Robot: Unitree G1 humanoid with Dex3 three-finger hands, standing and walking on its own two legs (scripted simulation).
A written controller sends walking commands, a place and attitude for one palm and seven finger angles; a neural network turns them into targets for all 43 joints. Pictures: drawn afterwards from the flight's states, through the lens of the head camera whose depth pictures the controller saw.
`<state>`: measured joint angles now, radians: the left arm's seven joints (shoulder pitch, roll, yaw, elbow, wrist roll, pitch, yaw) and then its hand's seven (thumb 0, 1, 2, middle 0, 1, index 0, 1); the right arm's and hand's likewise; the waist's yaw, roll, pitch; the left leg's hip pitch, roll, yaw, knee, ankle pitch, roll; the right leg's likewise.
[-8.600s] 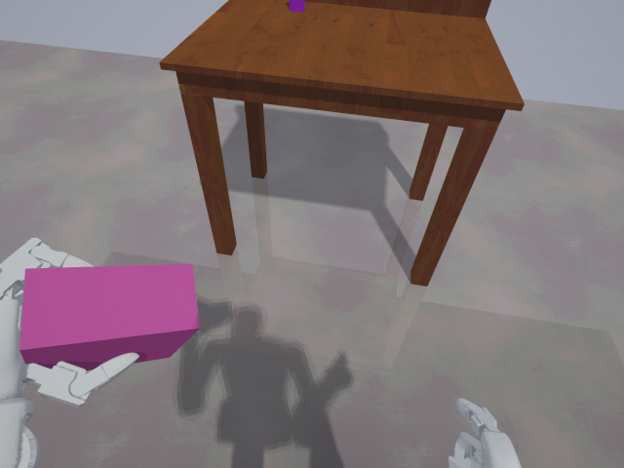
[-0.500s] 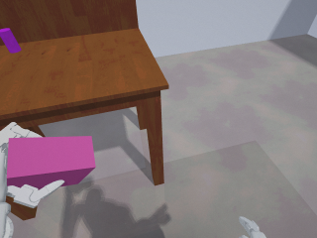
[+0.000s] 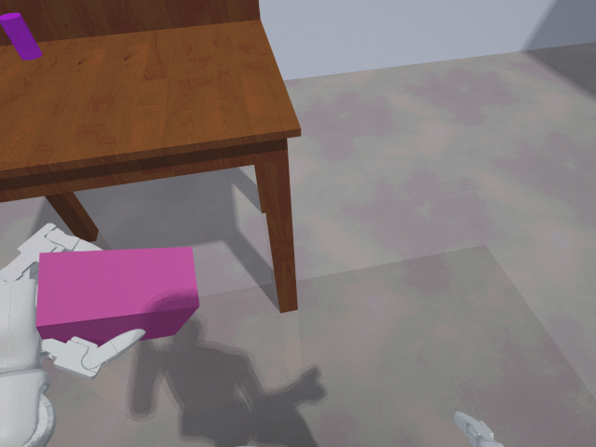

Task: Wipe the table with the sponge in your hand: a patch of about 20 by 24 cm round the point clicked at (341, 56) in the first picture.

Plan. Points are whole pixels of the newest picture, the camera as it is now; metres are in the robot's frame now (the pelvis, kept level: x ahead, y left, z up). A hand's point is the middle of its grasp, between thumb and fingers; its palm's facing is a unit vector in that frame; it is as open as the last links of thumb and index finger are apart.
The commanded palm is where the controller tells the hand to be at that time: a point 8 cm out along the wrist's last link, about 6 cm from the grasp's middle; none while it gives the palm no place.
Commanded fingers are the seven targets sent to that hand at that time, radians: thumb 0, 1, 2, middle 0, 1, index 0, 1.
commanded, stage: come to a stop and stand still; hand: left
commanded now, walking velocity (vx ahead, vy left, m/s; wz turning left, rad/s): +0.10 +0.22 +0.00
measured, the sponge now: (142, 299) +0.24 +0.19 +0.14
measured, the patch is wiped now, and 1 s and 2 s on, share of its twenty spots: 0.00 0.00 0.00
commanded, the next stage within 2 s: look again from close up in 0.54 s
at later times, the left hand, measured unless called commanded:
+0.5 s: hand (68, 294) +0.23 +0.25 +0.16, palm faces +0.35 -0.83 -0.44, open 10.5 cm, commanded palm +0.17 +0.30 +0.18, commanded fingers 0.00 0.10 1.30 -1.20 -1.60 -1.20 -1.60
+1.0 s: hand (34, 336) +0.19 +0.27 +0.15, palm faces +0.22 -0.90 -0.37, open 10.5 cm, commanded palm +0.14 +0.33 +0.18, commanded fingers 0.00 0.10 1.30 -1.20 -1.60 -1.20 -1.60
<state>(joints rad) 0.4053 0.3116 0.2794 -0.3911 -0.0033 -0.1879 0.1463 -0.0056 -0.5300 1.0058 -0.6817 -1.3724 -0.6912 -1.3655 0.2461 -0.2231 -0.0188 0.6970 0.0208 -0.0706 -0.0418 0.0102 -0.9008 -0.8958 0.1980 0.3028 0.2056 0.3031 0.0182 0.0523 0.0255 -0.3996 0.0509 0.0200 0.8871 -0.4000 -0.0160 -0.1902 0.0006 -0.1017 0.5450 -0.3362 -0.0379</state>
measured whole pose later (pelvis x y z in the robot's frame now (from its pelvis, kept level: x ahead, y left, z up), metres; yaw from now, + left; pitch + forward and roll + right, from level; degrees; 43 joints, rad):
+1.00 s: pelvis -0.04 +0.06 +0.01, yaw -4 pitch -2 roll -1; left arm 0.48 0.39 0.30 -0.49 -0.03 -0.24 0.08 -0.01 -0.53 1.01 -0.68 -1.37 -0.69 -1.37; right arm 0.21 -0.21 -0.01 0.55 0.01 -0.14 -0.01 0.01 -0.90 -0.90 0.20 0.30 0.20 0.30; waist 0.01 -0.07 0.08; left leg -0.23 0.00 0.07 0.50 -0.24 0.04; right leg -0.22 -0.01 -0.03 0.47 -0.20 0.01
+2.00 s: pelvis +0.05 +0.15 +0.00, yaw -12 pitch -1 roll +2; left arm 0.46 0.37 0.37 -0.53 -0.01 -0.27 0.10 0.00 -0.53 1.01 -0.68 -1.37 -0.69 -1.37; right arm 0.22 -0.25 -0.03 0.60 -0.01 -0.09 0.00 0.01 -0.90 -0.90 0.20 0.30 0.20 0.30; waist 0.03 -0.05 0.06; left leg -0.53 0.14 -0.01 0.84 -0.20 0.01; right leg -0.25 -0.09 -0.09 0.61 -0.34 0.00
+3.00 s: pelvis +0.24 +0.27 +0.00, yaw -11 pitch -1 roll +3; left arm 0.40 0.33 0.39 -0.34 -0.02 -0.22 0.14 0.00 -0.52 1.01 -0.68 -1.37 -0.69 -1.37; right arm 0.23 -0.22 0.01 0.68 0.00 -0.06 -0.01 0.01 -0.90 -0.90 0.20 0.30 0.21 0.30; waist 0.05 0.02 0.00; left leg -0.55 0.02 0.04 1.21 -0.32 -0.03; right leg -0.25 -0.07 -0.15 0.59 -0.32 -0.05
